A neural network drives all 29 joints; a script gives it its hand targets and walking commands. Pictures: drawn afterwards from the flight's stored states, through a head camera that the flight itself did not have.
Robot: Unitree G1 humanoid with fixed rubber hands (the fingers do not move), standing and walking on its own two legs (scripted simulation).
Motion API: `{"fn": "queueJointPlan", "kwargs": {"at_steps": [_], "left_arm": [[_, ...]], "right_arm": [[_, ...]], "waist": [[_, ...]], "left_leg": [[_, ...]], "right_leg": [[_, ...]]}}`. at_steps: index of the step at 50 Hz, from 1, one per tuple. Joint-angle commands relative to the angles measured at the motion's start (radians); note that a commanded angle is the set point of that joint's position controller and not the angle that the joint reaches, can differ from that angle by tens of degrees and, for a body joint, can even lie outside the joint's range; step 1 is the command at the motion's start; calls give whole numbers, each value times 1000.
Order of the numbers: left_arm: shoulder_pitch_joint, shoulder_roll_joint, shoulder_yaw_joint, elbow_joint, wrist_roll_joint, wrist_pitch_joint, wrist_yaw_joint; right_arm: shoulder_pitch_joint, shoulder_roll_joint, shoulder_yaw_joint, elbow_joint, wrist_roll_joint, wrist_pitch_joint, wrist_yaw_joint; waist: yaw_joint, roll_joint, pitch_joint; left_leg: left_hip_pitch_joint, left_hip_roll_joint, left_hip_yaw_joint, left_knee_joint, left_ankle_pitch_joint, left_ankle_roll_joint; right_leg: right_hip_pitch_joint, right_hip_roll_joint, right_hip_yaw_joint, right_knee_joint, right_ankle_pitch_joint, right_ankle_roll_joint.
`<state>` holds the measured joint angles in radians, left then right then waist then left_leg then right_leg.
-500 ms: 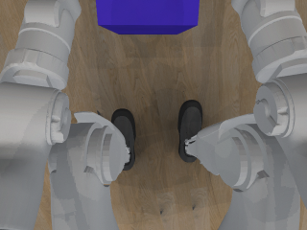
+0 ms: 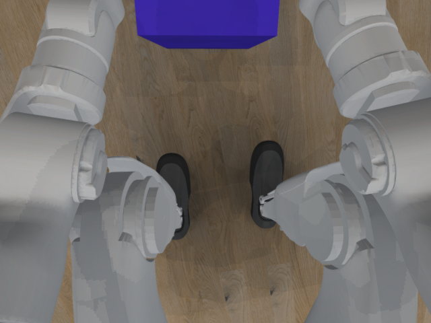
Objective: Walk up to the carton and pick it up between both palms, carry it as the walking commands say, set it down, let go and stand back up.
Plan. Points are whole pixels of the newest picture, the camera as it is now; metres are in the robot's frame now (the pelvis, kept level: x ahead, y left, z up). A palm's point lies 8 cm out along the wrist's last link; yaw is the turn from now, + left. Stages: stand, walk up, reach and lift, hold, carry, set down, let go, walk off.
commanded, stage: reach and lift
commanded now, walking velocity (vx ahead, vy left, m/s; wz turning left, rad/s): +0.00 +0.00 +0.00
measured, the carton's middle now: out of the picture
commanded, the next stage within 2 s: none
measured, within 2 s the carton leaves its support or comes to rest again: leaves its support in 0.70 s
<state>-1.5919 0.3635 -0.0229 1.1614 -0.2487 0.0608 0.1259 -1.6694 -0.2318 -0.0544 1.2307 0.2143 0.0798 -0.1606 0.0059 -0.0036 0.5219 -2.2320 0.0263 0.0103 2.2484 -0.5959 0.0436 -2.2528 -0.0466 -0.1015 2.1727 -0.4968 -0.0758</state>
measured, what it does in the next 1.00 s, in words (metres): stands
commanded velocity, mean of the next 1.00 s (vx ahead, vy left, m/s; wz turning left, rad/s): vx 0.00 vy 0.00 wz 0.00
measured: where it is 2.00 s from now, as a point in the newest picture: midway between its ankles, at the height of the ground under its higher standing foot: (220, 203)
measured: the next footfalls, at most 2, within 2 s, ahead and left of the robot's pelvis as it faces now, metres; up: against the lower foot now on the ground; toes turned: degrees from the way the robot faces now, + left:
none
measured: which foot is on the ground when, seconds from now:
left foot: down 0.00-1.00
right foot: down 0.00-1.00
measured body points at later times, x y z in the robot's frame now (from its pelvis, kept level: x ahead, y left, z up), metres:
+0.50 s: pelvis +0.00 +0.00 -0.01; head +0.38 +0.02 +0.21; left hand +0.57 +0.17 -0.20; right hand +0.58 -0.10 -0.19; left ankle +0.11 +0.11 -0.33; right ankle +0.14 -0.10 -0.33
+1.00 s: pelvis -0.01 -0.01 +0.00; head +0.36 +0.00 +0.25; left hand +0.57 +0.15 -0.15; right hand +0.58 -0.10 -0.14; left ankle +0.11 +0.11 -0.33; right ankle +0.14 -0.10 -0.33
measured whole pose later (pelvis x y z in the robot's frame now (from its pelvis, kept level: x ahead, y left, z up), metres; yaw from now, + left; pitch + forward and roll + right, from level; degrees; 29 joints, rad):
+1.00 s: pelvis -0.01 -0.01 +0.00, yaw +0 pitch +27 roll +0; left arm -1.60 0.32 0.09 1.09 -0.12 0.33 0.16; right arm -1.62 -0.19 -0.09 1.09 0.21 0.25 -0.30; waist 0.01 0.00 0.52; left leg -2.12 0.01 0.00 2.28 -0.62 0.01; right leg -2.18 0.03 -0.07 2.21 -0.50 -0.06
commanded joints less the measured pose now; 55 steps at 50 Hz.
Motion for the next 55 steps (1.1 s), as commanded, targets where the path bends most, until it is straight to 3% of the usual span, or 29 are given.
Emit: {"fn": "queueJointPlan", "kwargs": {"at_steps": [1, 5, 9, 21, 34, 40, 41, 47, 51, 55], "left_arm": [[-565, -934, -95, -142, 61, 56, -284], [-536, -1036, -97, -156, 71, 92, -341], [-529, -1088, -103, -170, 67, 110, -368], [-558, -1139, -126, -217, 38, 118, -372], [-775, -1145, -206, -545, -40, 139, -301], [-876, -1138, -137, -594, -3, 135, -295], [-881, -1137, -125, -593, 7, 135, -295], [-870, -1155, -62, -568, 14, 163, -300], [-844, -1178, -1, -514, 43, 182, -306], [-823, -1198, 31, -484, 76, 193, -322]], "right_arm": [[-397, 856, 74, -170, -62, 36, 268], [-377, 924, 70, -196, -59, 59, 310], [-383, 964, 75, -223, -45, 72, 329], [-443, 1009, 133, -265, 9, 77, 320], [-597, 1129, 254, -526, 99, 123, 248], [-510, 1248, 189, -365, 12, 177, 249], [-497, 1269, 186, -353, 2, 183, 250], [-634, 1283, 200, -512, 3, 198, 235], [-683, 1280, 183, -536, -10, 206, 224], [-636, 1295, 145, -492, -51, 221, 223]], "waist": [[27, 95, -1038], [13, 120, -1021], [7, 126, -1027], [32, 122, -1155], [70, 98, -1927], [107, 34, -1907], [126, 28, -1903], [167, -35, -1981], [171, -60, -1960], [151, -58, -1916]], "left_leg": [[475, -129, -10, -158, 256, -32], [477, -131, -11, -158, 256, -31], [484, -130, -13, -161, 250, -29], [550, -127, -8, -156, 303, -26], [851, -150, 36, -159, 520, -31], [709, -150, 78, -195, 398, -23], [708, -150, 82, -205, 383, -22], [692, -152, 88, -237, 340, -10], [629, -153, 92, -251, 281, -5], [581, -153, 94, -264, 226, -3]], "right_leg": [[616, 178, 108, -25, 225, 41], [562, 179, 93, -15, 217, 29], [527, 177, 82, -11, 200, 25], [585, 177, 83, -7, 244, 31], [964, 211, 74, -9, 458, 52], [988, 219, 94, -49, 397, 49], [986, 221, 90, -54, 379, 50], [1095, 232, 103, -106, 360, 55], [1126, 233, 112, -130, 330, 58], [1124, 233, 117, -151, 291, 57]]}}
